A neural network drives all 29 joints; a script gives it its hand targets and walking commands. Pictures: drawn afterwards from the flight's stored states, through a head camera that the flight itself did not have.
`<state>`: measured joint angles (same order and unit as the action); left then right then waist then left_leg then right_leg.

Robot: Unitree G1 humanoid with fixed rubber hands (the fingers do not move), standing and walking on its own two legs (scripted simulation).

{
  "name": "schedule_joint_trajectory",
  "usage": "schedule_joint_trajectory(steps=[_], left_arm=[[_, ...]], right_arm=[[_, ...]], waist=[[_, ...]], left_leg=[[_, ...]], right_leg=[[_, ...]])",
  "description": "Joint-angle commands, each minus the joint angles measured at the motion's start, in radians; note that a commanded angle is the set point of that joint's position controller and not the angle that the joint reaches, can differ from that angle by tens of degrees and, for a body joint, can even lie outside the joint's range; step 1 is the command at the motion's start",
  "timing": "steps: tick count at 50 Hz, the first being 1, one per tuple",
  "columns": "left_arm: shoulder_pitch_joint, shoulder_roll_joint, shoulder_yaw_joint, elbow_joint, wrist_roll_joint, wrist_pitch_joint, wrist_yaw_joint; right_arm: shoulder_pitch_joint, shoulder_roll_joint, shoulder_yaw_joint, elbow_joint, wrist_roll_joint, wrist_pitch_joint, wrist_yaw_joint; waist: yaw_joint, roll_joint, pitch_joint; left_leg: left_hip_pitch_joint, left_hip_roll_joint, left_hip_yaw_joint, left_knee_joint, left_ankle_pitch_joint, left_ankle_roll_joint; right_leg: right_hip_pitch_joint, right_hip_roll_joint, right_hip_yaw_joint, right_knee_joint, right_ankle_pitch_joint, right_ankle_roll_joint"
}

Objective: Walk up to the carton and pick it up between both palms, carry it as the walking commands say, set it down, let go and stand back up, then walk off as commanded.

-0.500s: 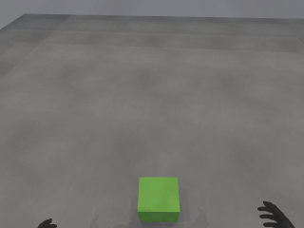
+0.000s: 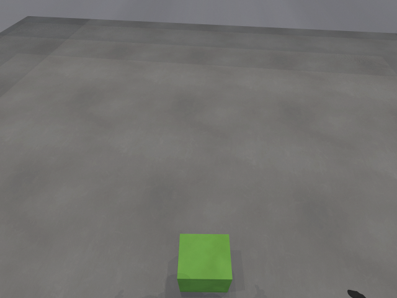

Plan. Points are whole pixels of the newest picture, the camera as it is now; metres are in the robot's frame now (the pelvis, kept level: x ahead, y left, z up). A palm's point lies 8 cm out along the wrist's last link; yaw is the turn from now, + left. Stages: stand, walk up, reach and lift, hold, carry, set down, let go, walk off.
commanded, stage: walk up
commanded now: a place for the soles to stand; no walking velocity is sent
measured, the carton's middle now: (204, 263) +0.41 +0.00 -0.67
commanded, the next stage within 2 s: reach and lift in 0.18 s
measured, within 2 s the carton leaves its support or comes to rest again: neither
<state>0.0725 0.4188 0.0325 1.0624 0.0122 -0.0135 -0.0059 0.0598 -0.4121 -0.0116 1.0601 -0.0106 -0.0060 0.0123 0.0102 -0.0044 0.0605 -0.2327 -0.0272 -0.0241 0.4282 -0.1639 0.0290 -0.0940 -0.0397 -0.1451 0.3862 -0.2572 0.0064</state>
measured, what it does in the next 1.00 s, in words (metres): lowers itself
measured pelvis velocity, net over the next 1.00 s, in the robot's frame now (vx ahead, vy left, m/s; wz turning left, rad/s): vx -0.07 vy -0.01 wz -0.10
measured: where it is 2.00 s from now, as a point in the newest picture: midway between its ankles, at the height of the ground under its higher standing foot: outside the picture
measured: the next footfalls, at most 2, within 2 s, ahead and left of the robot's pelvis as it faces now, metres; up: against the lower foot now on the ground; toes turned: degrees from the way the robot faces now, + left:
none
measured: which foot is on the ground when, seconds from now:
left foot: down 0.00-1.00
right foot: down 0.00-1.00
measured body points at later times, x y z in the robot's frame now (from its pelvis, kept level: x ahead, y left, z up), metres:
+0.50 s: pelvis -0.01 -0.01 -0.03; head +0.09 -0.01 +0.41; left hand +0.19 +0.29 -0.12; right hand +0.19 -0.32 -0.11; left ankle +0.04 +0.10 -0.74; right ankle -0.03 -0.12 -0.74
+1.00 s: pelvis -0.07 -0.01 -0.09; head +0.13 -0.01 +0.32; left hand +0.31 +0.25 -0.17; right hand +0.32 -0.26 -0.17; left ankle +0.04 +0.10 -0.74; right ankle -0.03 -0.12 -0.74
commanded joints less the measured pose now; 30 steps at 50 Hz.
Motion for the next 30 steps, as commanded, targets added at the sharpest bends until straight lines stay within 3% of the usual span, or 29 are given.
schedule_joint_trajectory(steps=[1, 9, 10, 11, 13, 15, 18, 20, 24, 30], left_arm=[[-0.043, 0.178, 0.033, -0.044, 0.000, -0.009, 0.004], [-0.047, 0.179, 0.039, -0.056, 0.002, -0.003, 0.005], [-0.200, 0.078, 0.106, -0.407, 0.010, 0.057, -0.006], [-0.162, 0.109, 0.127, -0.528, 0.015, 0.110, -0.024], [-0.056, 0.108, 0.169, -0.543, 0.040, 0.172, -0.044], [0.018, 0.079, 0.209, -0.537, 0.050, 0.226, -0.046], [0.038, 0.053, 0.242, -0.594, 0.061, 0.255, -0.049], [0.023, 0.051, 0.246, -0.614, 0.055, 0.251, -0.049], [-0.040, 0.046, 0.242, -0.620, 0.028, 0.236, -0.044], [-0.163, 0.048, 0.231, -0.584, -0.016, 0.210, -0.042]], right_arm=[[-0.049, -0.190, -0.033, -0.044, 0.002, -0.010, -0.005], [-0.040, -0.190, -0.035, -0.051, 0.002, -0.004, -0.005], [-0.135, -0.052, -0.125, -0.401, -0.061, 0.039, 0.032], [-0.070, -0.064, -0.121, -0.405, -0.047, 0.096, 0.050], [-0.047, -0.131, -0.162, -0.482, -0.070, 0.163, 0.069], [0.004, -0.116, -0.194, -0.476, -0.109, 0.205, 0.066], [-0.032, -0.104, -0.190, -0.554, -0.094, 0.229, 0.072], [-0.071, -0.095, -0.186, -0.602, -0.087, 0.230, 0.071], [-0.135, -0.042, -0.149, -0.598, -0.060, 0.225, 0.060], [-0.246, -0.016, -0.122, -0.548, -0.025, 0.215, 0.026]], waist=[[0.001, 0.030, -0.083], [0.000, 0.012, -0.083], [0.016, -0.033, 0.003], [0.018, -0.002, 0.029], [0.027, 0.029, 0.032], [0.021, -0.005, 0.026], [0.073, 0.013, -0.095], [0.087, 0.009, -0.169], [0.081, -0.006, -0.239], [0.056, -0.017, -0.328]], left_leg=[[0.015, 0.123, -0.145, -0.064, 0.118, 0.021], [0.025, 0.111, -0.128, -0.028, 0.186, 0.021], [-0.013, 0.002, 0.041, 0.027, -0.049, -0.050], [-0.001, 0.015, 0.047, 0.037, -0.088, -0.053], [0.017, 0.016, 0.076, 0.025, -0.104, -0.064], [0.040, -0.014, 0.087, 0.052, -0.059, -0.063], [0.042, -0.014, 0.061, 0.119, 0.092, -0.056], [-0.003, -0.011, 0.056, 0.173, 0.163, -0.051], [-0.052, -0.010, 0.050, 0.268, 0.221, -0.057], [-0.174, -0.003, 0.044, 0.401, 0.275, -0.065]], right_leg=[[0.007, -0.103, 0.123, -0.076, 0.008, -0.052], [0.007, -0.112, 0.112, -0.065, 0.039, -0.054], [-0.282, 0.037, 0.103, 0.048, -0.047, -0.008], [-0.242, 0.036, 0.097, 0.049, -0.101, -0.004], [-0.230, 0.051, 0.084, 0.056, -0.138, -0.005], [-0.238, 0.043, 0.109, 0.064, -0.102, -0.026], [-0.239, 0.063, 0.130, 0.141, 0.002, -0.017], [-0.246, 0.072, 0.141, 0.210, 0.082, 0.000], [-0.333, 0.065, 0.162, 0.302, 0.150, 0.020], [-0.485, 0.064, 0.174, 0.405, 0.204, 0.016]])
